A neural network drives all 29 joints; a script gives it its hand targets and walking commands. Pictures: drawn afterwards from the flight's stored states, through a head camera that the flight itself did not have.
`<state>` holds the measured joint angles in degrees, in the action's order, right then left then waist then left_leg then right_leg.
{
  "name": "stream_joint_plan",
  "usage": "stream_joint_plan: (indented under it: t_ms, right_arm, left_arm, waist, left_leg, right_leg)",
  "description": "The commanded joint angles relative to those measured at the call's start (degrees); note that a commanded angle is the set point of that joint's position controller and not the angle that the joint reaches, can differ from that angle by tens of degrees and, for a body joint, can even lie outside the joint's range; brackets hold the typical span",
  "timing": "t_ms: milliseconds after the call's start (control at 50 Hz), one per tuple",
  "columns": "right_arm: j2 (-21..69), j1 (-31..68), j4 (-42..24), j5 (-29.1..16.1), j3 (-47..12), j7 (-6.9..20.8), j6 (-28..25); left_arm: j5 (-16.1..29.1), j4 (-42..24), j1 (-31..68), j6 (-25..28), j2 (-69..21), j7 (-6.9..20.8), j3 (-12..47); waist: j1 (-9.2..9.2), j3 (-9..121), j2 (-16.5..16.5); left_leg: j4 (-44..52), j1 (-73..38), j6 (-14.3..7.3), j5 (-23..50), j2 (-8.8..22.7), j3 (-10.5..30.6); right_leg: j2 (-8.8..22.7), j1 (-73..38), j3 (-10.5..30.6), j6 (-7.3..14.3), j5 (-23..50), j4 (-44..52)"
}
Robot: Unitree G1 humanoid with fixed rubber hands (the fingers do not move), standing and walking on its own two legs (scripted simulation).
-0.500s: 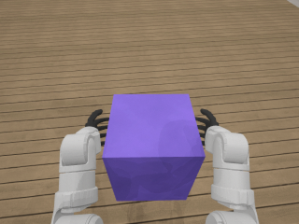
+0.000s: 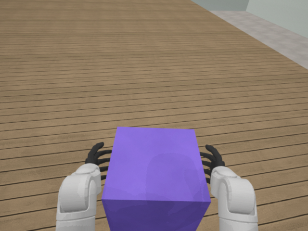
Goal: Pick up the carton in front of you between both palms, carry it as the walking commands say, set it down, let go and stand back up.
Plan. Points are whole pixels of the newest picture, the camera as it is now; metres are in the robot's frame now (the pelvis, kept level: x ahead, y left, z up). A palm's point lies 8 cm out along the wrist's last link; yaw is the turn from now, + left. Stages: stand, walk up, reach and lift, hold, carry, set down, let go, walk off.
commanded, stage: carry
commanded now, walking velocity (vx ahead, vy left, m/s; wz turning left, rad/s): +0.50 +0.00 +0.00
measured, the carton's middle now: (153, 185) +0.27 -0.01 +0.00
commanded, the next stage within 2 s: none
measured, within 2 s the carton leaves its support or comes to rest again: neither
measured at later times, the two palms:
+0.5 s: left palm (113, 93) +0.56 +0.13 +0.10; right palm (195, 93) +0.58 -0.16 +0.09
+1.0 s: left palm (117, 56) +0.90 +0.16 +0.09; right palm (177, 58) +0.90 -0.14 +0.09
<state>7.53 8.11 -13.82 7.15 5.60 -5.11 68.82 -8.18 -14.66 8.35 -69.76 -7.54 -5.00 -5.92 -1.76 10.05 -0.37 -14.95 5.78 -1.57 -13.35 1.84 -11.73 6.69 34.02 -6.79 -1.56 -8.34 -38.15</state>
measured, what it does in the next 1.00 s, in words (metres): walks ahead: right foot, then left foot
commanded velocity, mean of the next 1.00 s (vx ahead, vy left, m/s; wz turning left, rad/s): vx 0.50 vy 0.00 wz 0.00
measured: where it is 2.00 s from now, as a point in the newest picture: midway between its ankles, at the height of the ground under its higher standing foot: (144, 125)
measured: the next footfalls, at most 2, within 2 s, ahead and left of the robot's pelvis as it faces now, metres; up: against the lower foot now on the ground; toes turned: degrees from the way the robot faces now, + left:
right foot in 0.14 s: +0.28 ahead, -0.14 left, +0.00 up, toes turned -10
left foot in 0.62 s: +0.56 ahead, +0.11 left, +0.00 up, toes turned +13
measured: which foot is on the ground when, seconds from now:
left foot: down 0.00-0.18, up 0.20-0.60, down 0.62-1.00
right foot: up 0.00-0.12, down 0.14-0.64, up 0.66-1.00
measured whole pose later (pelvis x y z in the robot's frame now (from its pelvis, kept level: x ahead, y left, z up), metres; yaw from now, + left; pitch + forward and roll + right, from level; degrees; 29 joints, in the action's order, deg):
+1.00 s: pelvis +0.64 +0.01 -0.01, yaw +0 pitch +4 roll -1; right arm 7.5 8.0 -21.0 6.1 5.0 -5.2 68.2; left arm -7.1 -22.4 7.5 -69.1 -7.5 -5.4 -5.1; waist -1.0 6.1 -0.3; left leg -13.2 0.1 0.3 -17.1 2.7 -13.0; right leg 5.7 33.5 -9.0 -0.3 -4.1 -32.2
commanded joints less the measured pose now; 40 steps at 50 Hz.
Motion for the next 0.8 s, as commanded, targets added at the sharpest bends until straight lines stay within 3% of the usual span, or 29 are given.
stream_joint_plan:
  t_ms: [0, 80, 120, 140, 160, 180, 220, 240, 280, 340, 420, 500, 540, 580, 600, 620, 640, 660, 680, 700, 720, 740, 780]
  right_arm:
    - [53.19, 29.22, -6.11, -25.9, -40.41, 15.87, -0.17]
    - [49.75, 27.62, -5.67, -24.41, -39.67, 15.14, 1.05]
    - [48.18, 27.43, -4.87, -23.94, -39.46, 14.8, 1.74]
    - [46.93, 28.39, -4.89, -24.01, -39.25, 14.69, 2.13]
    - [48.07, 30.69, -6.27, -24.68, -40.24, 14.7, 2.83]
    - [48.7, 31.76, -5.72, -24.96, -40.37, 14.94, 2.9]
    - [52.76, 31.75, -4.57, -25.25, -40.23, 15.29, 1.83]
    - [54.34, 31.65, -4.84, -25.21, -40.36, 15.31, 1.24]
    - [55.77, 31.66, -6.19, -24.35, -41.06, 14.9, 0.17]
    - [56.67, 29.87, -7.2, -23.23, -41.29, 13.97, -0.71]
    - [53.85, 27.21, -8.69, -22.38, -40.76, 13.15, -0.16]
    - [50.7, 25.93, -7.39, -22.44, -40.05, 13.63, 1.52]
    - [49.75, 26.23, -6.4, -22.71, -39.58, 14.14, 2.13]
    - [49.26, 25.91, -4.9, -22.9, -38.75, 14.6, 2.45]
    - [49.15, 25.5, -3.99, -22.99, -38.29, 14.81, 2.52]
    - [48.63, 25.29, -2.29, -22.11, -37.4, 15.06, 2.11]
    - [50.18, 24.74, -0.5, -22.09, -37.41, 15.16, 1.57]
    - [52.0, 25.91, -2.21, -23.27, -37.63, 15.29, 1.18]
    - [54.46, 27.05, -3.18, -24.04, -38.35, 15.43, 0.7]
    - [56.19, 28.4, -4.44, -24.59, -39.16, 15.61, 0.13]
    - [57.26, 29.48, -5.7, -25.15, -39.93, 15.75, -0.45]
    - [57.83, 30.28, -6.32, -25.52, -40.41, 15.84, -0.93]
    - [57.85, 29.26, -7.67, -26.29, -41.03, 16.07, -1.47]
  left_arm:
    - [24.5, -5.16, 28.25, 0.84, -53.53, 14.11, 40.5]
    - [24.4, -5.45, 27.48, -0.64, -49.81, 14.17, 39.4]
    - [24.46, -3.55, 26.8, -1.21, -48.38, 14.33, 38.57]
    - [23.99, -2.24, 25.74, -1.29, -47.77, 14.41, 37.84]
    - [23.23, -0.46, 25.85, -0.96, -47.37, 14.51, 36.9]
    - [23.69, -0.24, 25.58, -0.79, -49.01, 14.57, 36.92]
    - [25.08, -2.56, 28.18, -0.18, -53.23, 14.96, 38.43]
    - [25.64, -3.78, 29.68, 0.33, -55.04, 15.24, 39.03]
    - [26.72, -5.58, 31.39, 1.14, -57.05, 15.83, 40.14]
    - [27.87, -6.96, 30.52, 1.42, -55.88, 16.32, 40.67]
    - [27.87, -8.81, 28.63, 0.65, -52.47, 16.16, 40.6]
    - [25.69, -6.48, 25.55, -0.57, -49.56, 15.57, 39.54]
    - [24.86, -5.09, 25.42, -1.01, -49.0, 15.37, 39.14]
    - [24.39, -4.16, 26.28, -1.31, -48.87, 15.23, 39.1]
    - [24.19, -3.8, 26.55, -1.44, -48.46, 15.12, 39.02]
    - [24.76, -4.9, 28.28, -1.93, -48.64, 14.99, 39.66]
    - [25.16, -5.38, 29.87, -2.09, -49.66, 15.12, 40.45]
    - [25.71, -4.88, 30.73, -1.56, -51.66, 15.27, 40.79]
    - [25.99, -4.93, 31.21, -0.81, -53.25, 15.47, 41.06]
    - [26.11, -5.11, 31.29, -0.02, -54.95, 15.53, 41.32]
    - [25.97, -5.59, 31.1, 0.74, -55.95, 15.41, 41.53]
    - [25.88, -5.85, 30.99, 1.28, -57.1, 15.2, 41.93]
    - [25.29, -6.29, 28.73, 2.24, -57.88, 14.63, 42.06]
  waist:
    - [0.48, 4.35, 7.87]
    - [0.51, 2.68, 8.74]
    - [1.75, 6.69, 5.27]
    - [3.37, 10.6, -1.02]
    - [3.77, 14.93, -16.45]
    - [3.67, 13.14, -17.72]
    - [2.98, 13.75, -7.14]
    - [2.7, 13.13, -3.5]
    - [2.45, 12.28, -4.99]
    - [2.46, 10.45, -7.82]
    - [2.7, 6.98, -7.11]
    - [3.02, 3.56, -8.13]
    - [3.03, 2.11, -8.47]
    - [1.96, 4.15, -5.65]
    - [0.99, 7.44, -2.39]
    - [0.0, 10.96, 10.96]
    - [-0.35, 12.72, 22.11]
    - [0.19, 11.81, 16.18]
    - [0.22, 12.38, 10.9]
    - [0.45, 12.43, 5.73]
    - [0.75, 11.97, 3.92]
    - [0.93, 11.88, 5.02]
    - [0.92, 11.14, 7.46]
  left_leg:
    - [6.86, -4.59, -4.84, 8.12, 12.63, 6.81]
    - [1.0, -5.72, -3.08, 13.32, 12.34, 4.41]
    - [-14.6, 0.8, -0.96, 21.19, 8.62, -0.91]
    - [-27.48, 10.17, 1.47, 13.65, 6.28, -1.66]
    - [-44.87, 25.74, 4.17, 0.39, 0.08, -0.06]
    - [-52.86, 35.32, 3.15, -14.85, -1.91, 5.74]
    - [-56.72, 36.15, 0.95, -11.99, 3.85, 10.85]
    - [-53.01, 34.78, 0.68, -8.2, 5.6, 11.62]
    - [-45.35, 30.11, 1.01, -3.12, 5.99, 10.1]
    - [-35.12, 28.83, 2.25, 0.59, 5.62, 7.24]
    - [-20.62, 27.58, 2.71, 7.39, 4.16, 3.65]
    - [-13.67, 24.54, 2.01, 11.66, 3.09, 1.01]
    - [-11.46, 21.77, 1.44, 10.15, 2.78, -0.4]
    - [-8.94, 9.43, 0.86, 5.34, -0.14, -4.2]
    - [-9.71, -2.76, 0.36, 2.77, 1.85, -0.97]
    - [-3.8, -14.25, -5.54, -4.84, 15.02, 21.86]
    - [2.29, -21.51, -11.13, 0.62, 21.89, 38.48]
    - [1.1, -21.3, -11.24, 8.32, 22.75, 35.95]
    - [-0.41, -18.47, -10.45, 12.54, 21.35, 31.47]
    - [-0.42, -15.06, -8.5, 12.2, 20.51, 26.99]
    - [1.22, -11.34, -6.75, 11.23, 19.37, 22.99]
    - [2.78, -8.98, -5.63, 8.68, 18.18, 19.17]
    - [5.15, -7.78, -5.68, 6.01, 16.72, 14.61]
  right_leg:
    - [-1.24, -1.36, -2.92, 0.12, 5.24, 6.14]
    - [-2.38, -8.38, -5.79, 1.48, 4.77, 11.64]
    - [-5.58, -25.65, -9.06, 2.45, -1.4, 12.95]
    - [1.93, -37.22, 2.53, 4.01, -7.22, 15.64]
    - [15.69, -48.41, 28.05, 11.9, -12.29, 22.04]
    - [18.11, -49.97, 35.23, 14.28, -1.9, 25.22]
    - [16.03, -44.83, 25.08, 12.26, 6.45, 22.38]
    - [15.02, -40.82, 21.06, 10.36, 3.74, 23.78]
    - [12.78, -34.71, 13.43, 7.71, -1.78, 27.14]
    - [11.44, -32.52, 8.37, 8.49, -6.29, 30.79]
    - [9.43, -34.35, 3.03, 8.08, 0.66, 30.54]
    - [8.38, -36.0, -0.26, 6.8, 5.94, 28.54]
    - [8.41, -36.66, -1.06, 5.95, 7.27, 25.59]
    - [5.55, -32.45, -5.17, 3.97, 11.64, 14.11]
    - [3.79, -24.82, -6.88, 2.51, 11.28, 3.69]
    - [-1.66, -10.13, -6.78, -0.79, 2.18, -13.31]
    - [-6.53, 3.64, -3.07, -1.34, -18.41, -25.57]
    - [-3.8, 8.4, 2.64, 0.35, -20.97, -32.12]
    - [-1.42, 8.25, 4.98, 1.81, -19.41, -33.52]
    - [0.64, 7.15, 6.1, 2.43, -15.95, -31.11]
    - [1.92, 4.97, 6.72, 2.54, -12.43, -26.76]
    - [1.66, 2.78, 5.63, 2.41, -10.11, -23.22]
    - [0.88, 1.6, 3.51, 1.71, -6.74, -17.26]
